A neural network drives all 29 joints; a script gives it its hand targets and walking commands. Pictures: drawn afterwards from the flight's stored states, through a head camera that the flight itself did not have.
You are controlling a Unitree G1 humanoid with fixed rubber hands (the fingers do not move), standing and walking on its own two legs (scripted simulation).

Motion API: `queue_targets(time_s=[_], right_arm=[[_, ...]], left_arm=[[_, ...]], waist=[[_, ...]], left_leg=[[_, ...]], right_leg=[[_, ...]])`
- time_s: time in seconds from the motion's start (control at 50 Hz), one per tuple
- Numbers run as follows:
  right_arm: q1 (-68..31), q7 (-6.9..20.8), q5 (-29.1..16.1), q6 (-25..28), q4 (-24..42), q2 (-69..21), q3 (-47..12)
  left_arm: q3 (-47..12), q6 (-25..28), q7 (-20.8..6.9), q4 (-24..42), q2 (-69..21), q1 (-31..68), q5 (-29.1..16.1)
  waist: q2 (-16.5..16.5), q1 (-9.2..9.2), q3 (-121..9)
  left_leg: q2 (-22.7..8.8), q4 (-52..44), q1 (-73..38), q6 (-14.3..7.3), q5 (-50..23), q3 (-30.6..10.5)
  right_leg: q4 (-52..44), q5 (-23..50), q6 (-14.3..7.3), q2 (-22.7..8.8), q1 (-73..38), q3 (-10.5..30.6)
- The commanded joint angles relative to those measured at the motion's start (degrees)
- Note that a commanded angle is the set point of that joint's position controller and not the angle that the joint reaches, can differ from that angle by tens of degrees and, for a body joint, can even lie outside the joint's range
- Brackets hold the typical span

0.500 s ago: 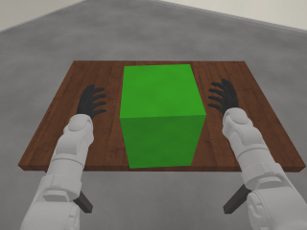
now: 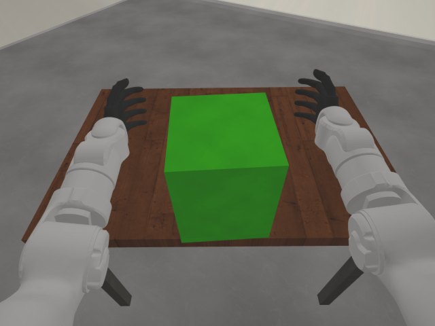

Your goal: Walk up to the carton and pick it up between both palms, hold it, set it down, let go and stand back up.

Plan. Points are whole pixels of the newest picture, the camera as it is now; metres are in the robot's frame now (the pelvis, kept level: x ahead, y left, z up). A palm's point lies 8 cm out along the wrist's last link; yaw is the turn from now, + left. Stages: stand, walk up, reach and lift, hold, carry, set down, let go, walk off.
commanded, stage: reach and lift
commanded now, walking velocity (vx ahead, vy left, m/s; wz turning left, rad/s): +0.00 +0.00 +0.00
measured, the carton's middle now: (222, 169) +0.45 -0.01 +0.03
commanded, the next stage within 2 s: none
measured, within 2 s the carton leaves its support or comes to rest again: neither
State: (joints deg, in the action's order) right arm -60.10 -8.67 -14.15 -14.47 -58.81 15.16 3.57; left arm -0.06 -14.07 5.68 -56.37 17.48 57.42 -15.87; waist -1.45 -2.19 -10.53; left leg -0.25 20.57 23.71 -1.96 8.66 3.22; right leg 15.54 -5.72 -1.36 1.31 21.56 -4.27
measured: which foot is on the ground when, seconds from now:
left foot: down 0.00-1.00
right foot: down 0.00-1.00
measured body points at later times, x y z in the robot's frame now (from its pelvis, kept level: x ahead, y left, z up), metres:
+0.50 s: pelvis -0.01 +0.00 -0.01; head +0.05 +0.00 +0.44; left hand +0.46 +0.17 +0.09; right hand +0.45 -0.18 +0.10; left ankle +0.00 +0.09 -0.75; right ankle +0.01 -0.10 -0.75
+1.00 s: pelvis -0.01 +0.00 -0.01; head +0.08 +0.00 +0.43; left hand +0.47 +0.15 +0.06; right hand +0.46 -0.16 +0.07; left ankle +0.00 +0.09 -0.75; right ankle +0.01 -0.10 -0.75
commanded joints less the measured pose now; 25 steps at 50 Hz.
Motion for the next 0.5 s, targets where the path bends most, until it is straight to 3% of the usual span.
queue_targets(time_s=[0.0, 0.2, 0.38, 0.48], right_arm=[[-33.2, 0.0, 0.0, 2.6, 8.7, 9.3, 0.9], [-29.2, 0.1, 1.9, 5.8, 3.1, 5.9, 1.5], [-29.4, 1.3, 8.1, 13.5, 6.2, 4.0, 6.3], [-29.1, 2.0, 10.6, 18.1, 5.6, 2.6, 7.8]], left_arm=[[1.3, 3.8, 0.1, 8.1, 10.5, 34.4, -0.6], [2.6, 9.8, -1.7, -0.3, 8.3, 31.1, 2.7], [4.7, 19.4, -1.6, -0.7, 7.3, 32.8, 6.4], [5.4, 24.4, -1.3, -3.2, 6.7, 33.5, 7.4]], waist=[[-0.2, -0.80, -35.9], [-1.0, -1.91, -33.9], [-2.8, -1.42, -40.5], [-2.3, -0.98, -46.5]], left_leg=[[-1.8, 0.5, -12.2, 0.7, -18.3, -5.1], [-2.0, -0.1, -6.5, 0.6, -18.5, -5.5], [-2.0, 1.0, -6.3, 1.5, -18.4, -5.3], [-1.8, 2.4, -4.9, 1.6, -19.4, -4.7]], right_leg=[[3.6, 22.5, 1.8, -1.5, -15.6, 3.8], [4.3, 23.5, 1.1, -2.4, -18.0, 4.6], [5.5, 21.0, 0.4, -1.6, -12.8, 3.6], [7.0, 23.5, 0.8, -1.4, -11.5, 3.4]])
